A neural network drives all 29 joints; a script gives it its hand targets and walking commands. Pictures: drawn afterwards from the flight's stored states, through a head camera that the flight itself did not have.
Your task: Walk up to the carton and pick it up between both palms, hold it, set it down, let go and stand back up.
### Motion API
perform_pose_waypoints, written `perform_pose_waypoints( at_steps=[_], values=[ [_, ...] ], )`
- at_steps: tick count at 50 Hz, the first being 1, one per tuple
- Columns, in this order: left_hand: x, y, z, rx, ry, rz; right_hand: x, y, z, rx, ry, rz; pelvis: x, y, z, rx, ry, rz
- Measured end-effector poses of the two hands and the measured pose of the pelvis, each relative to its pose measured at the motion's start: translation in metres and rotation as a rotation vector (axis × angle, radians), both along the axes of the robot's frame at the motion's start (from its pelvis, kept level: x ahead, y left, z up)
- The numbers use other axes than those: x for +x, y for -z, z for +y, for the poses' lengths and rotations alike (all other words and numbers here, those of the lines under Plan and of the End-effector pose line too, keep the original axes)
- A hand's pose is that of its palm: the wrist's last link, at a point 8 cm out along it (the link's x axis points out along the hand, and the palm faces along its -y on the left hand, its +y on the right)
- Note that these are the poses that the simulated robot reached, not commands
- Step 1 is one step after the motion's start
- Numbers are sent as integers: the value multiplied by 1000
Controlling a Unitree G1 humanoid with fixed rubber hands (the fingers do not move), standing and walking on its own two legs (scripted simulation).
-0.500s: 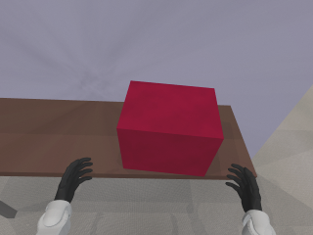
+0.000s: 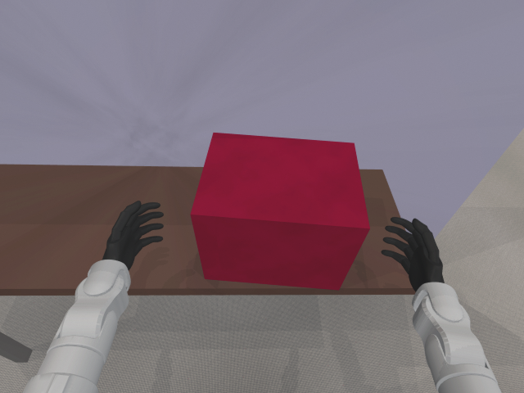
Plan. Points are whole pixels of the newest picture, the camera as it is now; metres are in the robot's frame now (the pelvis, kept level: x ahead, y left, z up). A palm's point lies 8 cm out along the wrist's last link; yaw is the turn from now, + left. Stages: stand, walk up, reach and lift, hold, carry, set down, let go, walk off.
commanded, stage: reach and lift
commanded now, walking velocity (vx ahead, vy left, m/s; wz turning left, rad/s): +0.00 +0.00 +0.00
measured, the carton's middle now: (277, 212) +0.43 -0.01 -0.02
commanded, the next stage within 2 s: none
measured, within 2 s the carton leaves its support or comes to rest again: neither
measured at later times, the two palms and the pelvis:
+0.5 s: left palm (129, 189) +0.38 +0.23 +0.10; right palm (433, 215) +0.36 -0.24 +0.09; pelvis +0.00 +0.00 +0.00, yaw +0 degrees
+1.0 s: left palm (133, 140) +0.43 +0.23 +0.15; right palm (432, 167) +0.41 -0.23 +0.14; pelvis -0.01 +0.00 +0.00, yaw +0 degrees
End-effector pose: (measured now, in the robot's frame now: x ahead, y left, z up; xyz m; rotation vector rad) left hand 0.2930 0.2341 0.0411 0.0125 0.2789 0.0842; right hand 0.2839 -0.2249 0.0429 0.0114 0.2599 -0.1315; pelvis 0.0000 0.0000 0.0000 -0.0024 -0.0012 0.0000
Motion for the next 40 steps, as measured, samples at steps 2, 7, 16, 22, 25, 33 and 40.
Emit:
perform_pose_waypoints(
  at_steps=[2, 7, 16, 22, 25, 33, 40],
  values=[
    [8, -5, 0, 2, 4, -5, 7, -4, 0, 0, -2, -6, 0, 0, 0, 0, 1, 7],
    [27, -18, 1, 3, 10, -12, 24, -15, 1, 2, -5, -22, 2, 0, 1, -2, 2, 16],
    [56, -40, 4, 3, 12, -10, 50, -32, -6, -6, 1, -27, 3, 0, 3, -5, 4, 28],
    [73, -50, 2, 2, 15, -5, 65, -44, -12, -14, 1, -28, 4, 0, 3, -7, 6, 52],
    [82, -55, 0, 1, 16, -2, 73, -51, -14, -16, -2, -29, 3, 0, 2, -8, 8, 64],
    [104, -74, -4, 0, 16, -5, 92, -69, -15, -19, -9, -30, 1, 0, 1, -8, 8, 92],
    [119, -92, -4, 4, 8, -10, 107, -85, -13, -18, -8, -33, -3, 1, 1, -9, 7, 110]
  ],
)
